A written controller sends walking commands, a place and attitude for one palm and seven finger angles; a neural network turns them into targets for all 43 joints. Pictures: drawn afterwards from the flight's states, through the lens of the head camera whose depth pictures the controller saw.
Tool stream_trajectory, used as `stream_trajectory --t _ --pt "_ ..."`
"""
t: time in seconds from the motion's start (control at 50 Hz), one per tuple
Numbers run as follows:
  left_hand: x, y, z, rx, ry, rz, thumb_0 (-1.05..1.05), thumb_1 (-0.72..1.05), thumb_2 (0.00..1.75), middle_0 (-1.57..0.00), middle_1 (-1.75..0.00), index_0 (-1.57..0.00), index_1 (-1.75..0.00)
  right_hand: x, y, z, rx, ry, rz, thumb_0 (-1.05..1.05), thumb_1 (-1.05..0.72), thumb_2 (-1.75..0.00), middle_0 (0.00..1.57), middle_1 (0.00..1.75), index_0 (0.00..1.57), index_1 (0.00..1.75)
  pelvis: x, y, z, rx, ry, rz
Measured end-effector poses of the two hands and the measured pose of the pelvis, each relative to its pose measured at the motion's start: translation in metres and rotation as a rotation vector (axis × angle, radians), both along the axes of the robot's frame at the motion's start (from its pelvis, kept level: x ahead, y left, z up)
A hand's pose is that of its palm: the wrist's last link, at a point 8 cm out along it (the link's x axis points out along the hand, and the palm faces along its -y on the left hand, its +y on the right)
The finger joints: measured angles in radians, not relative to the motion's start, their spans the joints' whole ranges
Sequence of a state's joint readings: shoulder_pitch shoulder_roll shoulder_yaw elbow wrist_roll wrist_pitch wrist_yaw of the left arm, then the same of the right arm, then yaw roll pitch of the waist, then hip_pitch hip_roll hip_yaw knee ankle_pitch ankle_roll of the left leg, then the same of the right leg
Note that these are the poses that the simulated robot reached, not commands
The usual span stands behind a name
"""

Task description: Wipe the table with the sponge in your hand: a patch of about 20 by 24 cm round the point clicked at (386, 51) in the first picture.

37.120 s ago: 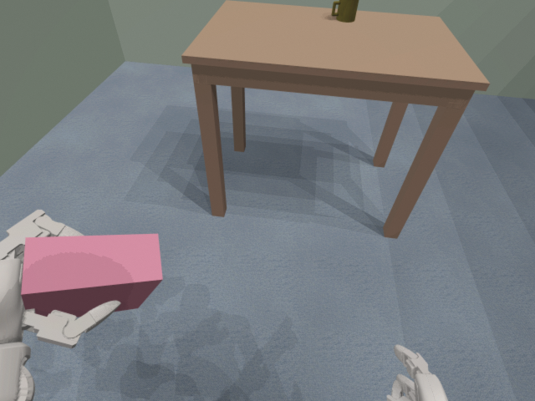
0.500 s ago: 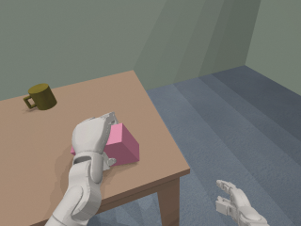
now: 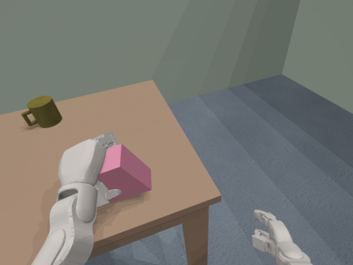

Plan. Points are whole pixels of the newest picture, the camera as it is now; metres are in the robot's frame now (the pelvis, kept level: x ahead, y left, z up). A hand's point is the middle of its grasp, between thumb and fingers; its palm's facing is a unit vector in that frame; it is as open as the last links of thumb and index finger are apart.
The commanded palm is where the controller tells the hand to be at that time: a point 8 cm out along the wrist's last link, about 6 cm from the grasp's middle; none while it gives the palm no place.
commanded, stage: slide back across to the middle lane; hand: left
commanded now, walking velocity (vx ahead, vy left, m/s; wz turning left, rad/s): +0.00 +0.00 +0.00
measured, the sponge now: (115, 180) +0.26 +0.17 +0.11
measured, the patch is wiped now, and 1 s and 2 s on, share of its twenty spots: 1.00 1.00 1.00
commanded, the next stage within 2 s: wipe forward along the middle lane in 0.06 s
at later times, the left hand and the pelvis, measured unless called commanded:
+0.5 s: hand (89, 170) +0.26 +0.22 +0.14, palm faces +0.15 -0.15 -0.98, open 9.8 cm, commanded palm +0.23 +0.23 +0.19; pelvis -0.01 +0.00 +0.00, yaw +2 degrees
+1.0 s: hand (89, 159) +0.30 +0.24 +0.13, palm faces +0.05 -0.06 -1.00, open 9.8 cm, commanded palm +0.28 +0.25 +0.17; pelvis -0.01 -0.01 +0.00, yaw +3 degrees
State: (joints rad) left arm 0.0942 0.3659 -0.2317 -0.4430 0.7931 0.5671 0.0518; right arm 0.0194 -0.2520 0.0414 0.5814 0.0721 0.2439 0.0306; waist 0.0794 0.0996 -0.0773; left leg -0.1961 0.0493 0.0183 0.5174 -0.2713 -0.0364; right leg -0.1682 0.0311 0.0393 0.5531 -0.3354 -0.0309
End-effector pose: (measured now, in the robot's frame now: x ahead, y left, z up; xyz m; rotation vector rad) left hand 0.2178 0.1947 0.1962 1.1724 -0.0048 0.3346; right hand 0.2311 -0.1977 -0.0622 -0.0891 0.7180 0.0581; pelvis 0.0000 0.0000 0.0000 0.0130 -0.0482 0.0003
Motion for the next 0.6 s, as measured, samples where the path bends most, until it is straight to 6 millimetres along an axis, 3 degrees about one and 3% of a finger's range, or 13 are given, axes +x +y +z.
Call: stream_trajectory --t 0.26,0.6 --pt "-0.013 0.030 0.000 0.069 0.052 0.108 -0.01 -0.47 1.05 -0.73 -1.40 -0.78 -1.35 -0.006 -0.006 -0.002 -0.026 -0.027 -0.006 0.01 -0.91 -0.90 0.20 0.30 0.20 0.29 -0.008 -0.002 0.000 -0.002 -0.009 0.014" --pt "0.022 0.031 -0.009 0.198 0.170 0.135 -0.03 -0.50 1.06 -0.75 -1.38 -0.80 -1.32 -0.007 -0.001 -0.005 -0.023 -0.038 0.007 0.01 -0.91 -0.90 0.20 0.30 0.20 0.29 -0.014 -0.004 0.002 0.003 -0.002 0.029"
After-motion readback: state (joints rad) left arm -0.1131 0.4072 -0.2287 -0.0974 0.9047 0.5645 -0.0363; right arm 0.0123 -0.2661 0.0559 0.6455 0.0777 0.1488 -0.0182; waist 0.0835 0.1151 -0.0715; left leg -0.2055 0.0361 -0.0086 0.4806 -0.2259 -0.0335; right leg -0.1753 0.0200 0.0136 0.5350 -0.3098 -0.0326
